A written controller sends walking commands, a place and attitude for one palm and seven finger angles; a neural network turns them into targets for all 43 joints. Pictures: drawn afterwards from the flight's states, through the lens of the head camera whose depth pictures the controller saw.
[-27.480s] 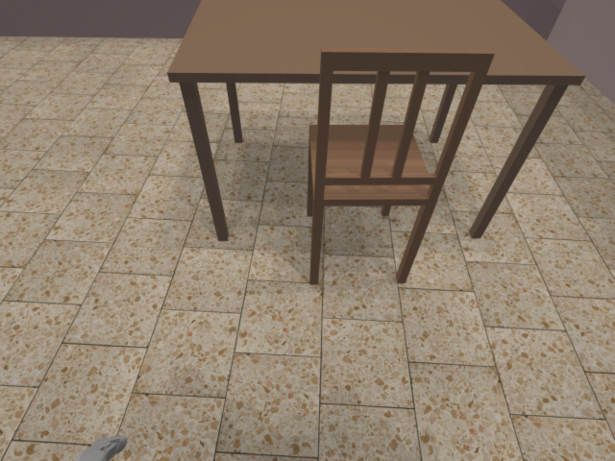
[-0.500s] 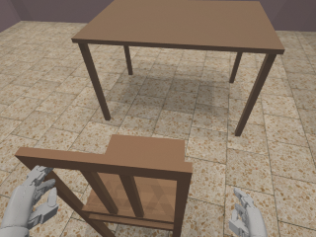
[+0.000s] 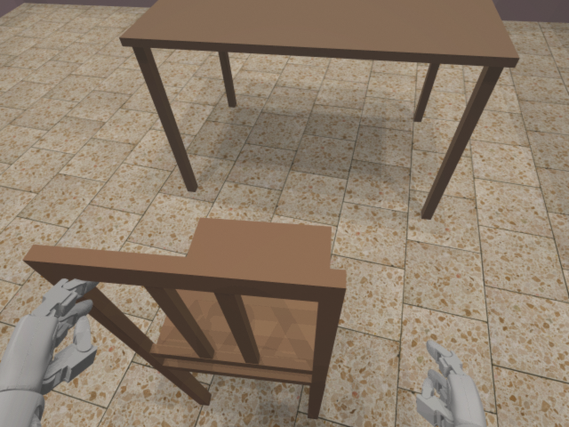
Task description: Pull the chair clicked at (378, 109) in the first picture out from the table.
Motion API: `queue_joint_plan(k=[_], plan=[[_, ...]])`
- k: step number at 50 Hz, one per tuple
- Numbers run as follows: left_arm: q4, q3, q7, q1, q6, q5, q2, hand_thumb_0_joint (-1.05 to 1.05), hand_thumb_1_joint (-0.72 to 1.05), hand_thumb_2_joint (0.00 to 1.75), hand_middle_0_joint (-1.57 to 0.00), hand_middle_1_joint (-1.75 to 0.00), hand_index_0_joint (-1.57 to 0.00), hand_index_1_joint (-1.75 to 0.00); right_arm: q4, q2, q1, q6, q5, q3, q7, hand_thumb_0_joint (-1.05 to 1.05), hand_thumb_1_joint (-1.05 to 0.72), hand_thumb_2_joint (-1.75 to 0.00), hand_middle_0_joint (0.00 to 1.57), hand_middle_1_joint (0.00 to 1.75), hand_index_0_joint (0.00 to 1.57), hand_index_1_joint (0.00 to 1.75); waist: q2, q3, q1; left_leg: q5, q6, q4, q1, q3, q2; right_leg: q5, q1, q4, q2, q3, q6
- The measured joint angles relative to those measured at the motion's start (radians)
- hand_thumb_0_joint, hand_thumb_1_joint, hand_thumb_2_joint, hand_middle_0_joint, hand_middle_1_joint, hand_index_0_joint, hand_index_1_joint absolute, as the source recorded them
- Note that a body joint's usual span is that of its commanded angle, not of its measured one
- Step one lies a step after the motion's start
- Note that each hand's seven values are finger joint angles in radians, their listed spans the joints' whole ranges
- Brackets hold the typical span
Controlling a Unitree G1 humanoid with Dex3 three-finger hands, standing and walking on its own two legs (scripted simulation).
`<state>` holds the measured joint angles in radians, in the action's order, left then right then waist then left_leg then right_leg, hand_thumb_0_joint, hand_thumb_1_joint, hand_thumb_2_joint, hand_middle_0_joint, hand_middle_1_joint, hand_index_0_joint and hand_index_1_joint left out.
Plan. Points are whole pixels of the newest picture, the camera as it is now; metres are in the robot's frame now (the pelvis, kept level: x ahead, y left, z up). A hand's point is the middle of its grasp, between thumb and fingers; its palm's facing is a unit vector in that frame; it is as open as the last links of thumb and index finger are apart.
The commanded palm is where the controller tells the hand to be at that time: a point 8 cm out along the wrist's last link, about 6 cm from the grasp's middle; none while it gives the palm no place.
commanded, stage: step back with the hand held close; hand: left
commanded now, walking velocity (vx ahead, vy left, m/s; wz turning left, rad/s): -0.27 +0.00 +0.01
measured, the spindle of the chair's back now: (186, 324) +0.25 +0.21 -0.07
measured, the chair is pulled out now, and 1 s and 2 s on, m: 0.64 0.66 0.66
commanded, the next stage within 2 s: stop stepping back and stand still in 0.82 s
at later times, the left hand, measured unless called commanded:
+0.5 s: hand out of the picture +0.10 +0.28 +0.22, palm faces +0.54 -0.70 -0.47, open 7.1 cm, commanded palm +0.05 +0.32 +0.18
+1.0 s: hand out of the picture -0.01 +0.31 +0.19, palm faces +0.49 -0.70 -0.52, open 7.4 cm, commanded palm -0.07 +0.34 +0.18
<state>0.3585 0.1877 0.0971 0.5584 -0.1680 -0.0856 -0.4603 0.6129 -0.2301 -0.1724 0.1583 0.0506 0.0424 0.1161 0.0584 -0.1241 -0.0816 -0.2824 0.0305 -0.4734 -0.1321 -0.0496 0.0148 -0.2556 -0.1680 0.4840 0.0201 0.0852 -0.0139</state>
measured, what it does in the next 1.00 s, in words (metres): walks backwards: right foot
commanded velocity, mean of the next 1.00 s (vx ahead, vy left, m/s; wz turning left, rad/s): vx -0.25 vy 0.01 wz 0.01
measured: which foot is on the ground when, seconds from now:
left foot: down 0.00-0.98, up 1.00-1.00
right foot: down 0.00-0.66, up 0.68-0.92, down 0.94-1.00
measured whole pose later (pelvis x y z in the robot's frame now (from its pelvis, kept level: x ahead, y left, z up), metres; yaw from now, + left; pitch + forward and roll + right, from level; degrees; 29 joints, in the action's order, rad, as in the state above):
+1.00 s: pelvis -0.21 +0.04 -0.02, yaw +0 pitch +1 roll -4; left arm 0.48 0.49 0.14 0.48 0.27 -0.06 -0.44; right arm 0.69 -0.21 -0.15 0.15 0.00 -0.03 0.08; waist 0.12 -0.02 -0.05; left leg -0.14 0.00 -0.62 -0.62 0.00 0.07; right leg -0.45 -0.05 0.46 -0.04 0.06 0.01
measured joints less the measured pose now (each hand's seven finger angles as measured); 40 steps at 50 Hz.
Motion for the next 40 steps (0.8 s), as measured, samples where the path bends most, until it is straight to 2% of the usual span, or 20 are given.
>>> queue_joint_plan(k=[6,11,15,17,21,23,25,28,31,33,35,37,39,40], plan=[[0.055,0.033,0.016,0.020,0.017,0.000,-0.025,0.01,0.89,0.90,-0.29,-0.35,-0.35,-0.33,-0.045,-0.010,0.048,-0.057,0.001,-0.019,0.007,0.02,-0.90,-0.90,0.20,0.30,0.21,0.30,-0.023,-0.058,0.027,0.046,-0.001,0.010,-0.049,0.013,-0.004,0.045,-0.059,0.001,0.004,-0.014,0.000],[0.134,0.048,0.014,0.101,0.038,-0.002,-0.066,0.01,0.89,0.90,-0.24,-0.32,-0.37,-0.34,-0.053,0.002,0.048,-0.081,0.001,-0.033,0.017,0.02,-0.90,-0.90,0.20,0.30,0.21,0.30,-0.044,-0.047,0.046,0.057,-0.001,-0.022,-0.097,0.011,-0.005,0.062,-0.099,0.019,0.005,-0.012,-0.002],[0.172,0.055,0.010,0.136,0.067,0.005,-0.095,0.01,0.89,0.90,-0.22,-0.31,-0.41,-0.36,-0.044,0.011,0.032,-0.081,-0.004,-0.037,0.026,0.02,-0.90,-0.90,0.20,0.30,0.21,0.30,-0.055,-0.025,0.044,0.065,0.000,-0.049,-0.132,0.004,-0.004,0.078,-0.124,0.029,0.004,-0.006,-0.003],[0.204,0.083,0.030,0.130,0.112,0.001,-0.094,0.01,0.89,0.90,-0.22,-0.31,-0.41,-0.37,-0.035,0.013,0.017,-0.075,-0.008,-0.038,0.031,0.02,-0.90,-0.90,0.20,0.30,0.21,0.30,-0.056,-0.011,0.034,0.070,-0.001,-0.064,-0.151,-0.001,-0.003,0.088,-0.135,0.030,0.003,0.000,-0.003],[0.282,0.200,0.079,0.034,0.229,0.015,-0.078,0.02,0.88,0.90,-0.22,-0.31,-0.35,-0.35,-0.001,0.012,-0.017,-0.061,-0.023,-0.032,0.032,0.02,-0.90,-0.90,0.20,0.30,0.21,0.30,-0.049,0.041,0.016,0.026,-0.012,-0.117,-0.201,-0.008,-0.003,0.105,-0.159,0.032,0.004,0.011,-0.004],[0.275,0.257,0.101,-0.023,0.290,0.025,-0.056,0.02,0.88,0.90,-0.22,-0.31,-0.31,-0.33,0.021,0.007,-0.023,-0.060,-0.029,-0.028,0.022,0.02,-0.90,-0.90,0.20,0.30,0.21,0.30,-0.039,0.079,0.023,-0.038,-0.017,-0.158,-0.227,-0.002,-0.004,0.110,-0.174,0.037,0.006,0.009,-0.005],[0.235,0.290,0.114,-0.065,0.322,0.035,-0.027,0.01,0.89,0.90,-0.21,-0.31,-0.28,-0.32,0.036,0.001,-0.025,-0.069,-0.031,-0.029,0.009,0.02,-0.90,-0.90,0.20,0.30,0.21,0.30,-0.023,0.117,0.039,-0.065,-0.022,-0.187,-0.247,0.009,-0.005,0.110,-0.189,0.051,0.012,0.003,0.000],[0.121,0.281,0.116,-0.103,0.326,0.043,0.025,0.01,0.89,0.90,-0.20,-0.30,-0.25,-0.31,0.045,-0.006,-0.026,-0.090,-0.020,-0.038,-0.003,0.02,-0.90,-0.90,0.20,0.30,0.21,0.30,0.003,0.158,0.063,-0.041,-0.033,-0.201,-0.258,0.035,-0.005,0.081,-0.211,0.081,0.024,-0.008,0.014],[0.009,0.235,0.105,-0.102,0.284,0.048,0.074,0.00,0.89,0.90,-0.20,-0.30,-0.23,-0.31,0.031,-0.003,-0.037,-0.105,-0.010,-0.038,-0.007,0.02,-0.90,-0.90,0.20,0.30,0.21,0.30,0.014,0.176,0.083,-0.032,-0.049,-0.196,-0.270,0.057,-0.002,-0.009,-0.235,0.102,0.028,-0.020,0.028],[-0.013,0.206,0.094,-0.089,0.253,0.053,0.089,0.01,0.89,0.90,-0.20,-0.30,-0.22,-0.30,0.014,0.006,-0.045,-0.105,-0.012,-0.028,-0.007,0.02,-0.90,-0.90,0.20,0.30,0.21,0.30,-0.001,0.160,0.095,-0.008,-0.060,-0.174,-0.274,0.067,-0.002,-0.082,-0.251,0.113,0.027,-0.029,0.035],[0.015,0.183,0.080,-0.075,0.235,0.064,0.086,0.01,0.89,0.90,-0.20,-0.30,-0.21,-0.30,-0.009,0.021,-0.057,-0.098,-0.021,-0.018,-0.008,0.02,-0.90,-0.90,0.20,0.30,0.21,0.30,-0.023,0.127,0.112,0.031,-0.071,-0.153,-0.284,0.063,0.001,-0.125,-0.273,0.179,0.013,-0.042,0.043],[0.085,0.168,0.062,-0.066,0.239,0.075,0.068,0.01,0.89,0.90,-0.20,-0.30,-0.21,-0.30,-0.021,0.038,-0.077,-0.085,-0.036,-0.019,-0.011,0.02,-0.90,-0.90,0.20,0.30,0.21,0.30,-0.036,0.101,0.129,0.091,-0.078,-0.136,-0.304,0.044,0.013,-0.122,-0.268,0.303,-0.010,-0.043,0.049],[0.186,0.175,0.052,-0.045,0.268,0.080,0.034,0.02,0.89,0.90,-0.21,-0.30,-0.22,-0.30,-0.019,0.049,-0.099,-0.064,-0.044,-0.022,-0.020,0.02,-0.90,-0.90,0.20,0.30,0.21,0.30,-0.044,0.099,0.135,0.158,-0.078,-0.114,-0.338,0.027,0.026,-0.129,-0.229,0.386,-0.032,-0.034,0.044],[0.238,0.192,0.050,-0.028,0.293,0.079,0.015,0.02,0.89,0.90,-0.21,-0.30,-0.22,-0.30,-0.013,0.052,-0.106,-0.050,-0.046,-0.023,-0.026,0.02,-0.90,-0.90,0.20,0.30,0.21,0.30,-0.050,0.104,0.130,0.190,-0.076,-0.101,-0.355,0.025,0.029,-0.144,-0.200,0.401,-0.039,-0.032,0.039]])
